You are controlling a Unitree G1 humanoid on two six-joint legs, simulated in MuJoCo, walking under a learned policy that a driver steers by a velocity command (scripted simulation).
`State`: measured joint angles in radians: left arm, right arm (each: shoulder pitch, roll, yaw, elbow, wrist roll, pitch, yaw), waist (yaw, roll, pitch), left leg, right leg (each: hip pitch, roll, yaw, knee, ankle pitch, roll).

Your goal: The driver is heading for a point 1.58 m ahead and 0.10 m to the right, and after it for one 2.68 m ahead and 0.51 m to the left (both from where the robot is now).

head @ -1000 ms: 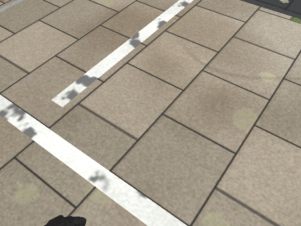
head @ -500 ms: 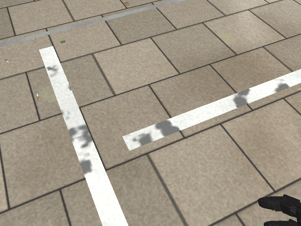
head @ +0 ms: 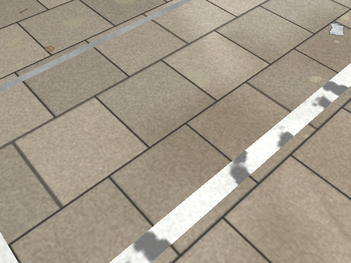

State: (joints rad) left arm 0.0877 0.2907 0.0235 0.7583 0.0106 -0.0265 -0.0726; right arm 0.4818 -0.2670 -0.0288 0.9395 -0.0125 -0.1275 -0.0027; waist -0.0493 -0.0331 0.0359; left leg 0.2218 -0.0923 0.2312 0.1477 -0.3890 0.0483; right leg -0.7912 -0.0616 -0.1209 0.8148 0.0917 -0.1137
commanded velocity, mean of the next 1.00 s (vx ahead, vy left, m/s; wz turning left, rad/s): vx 1.00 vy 0.00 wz -0.36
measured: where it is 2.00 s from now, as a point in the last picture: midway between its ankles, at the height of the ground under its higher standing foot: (215, 35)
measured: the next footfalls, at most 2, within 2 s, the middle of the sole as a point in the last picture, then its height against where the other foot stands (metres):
right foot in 0.10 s outside the picture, level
left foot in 0.52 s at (163, 194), level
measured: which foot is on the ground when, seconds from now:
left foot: down 0.00-0.06, up 0.08-0.50, down 0.52-0.96, up 0.98-1.00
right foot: up 0.00-0.08, down 0.10-0.52, up 0.54-0.96, down 0.98-1.00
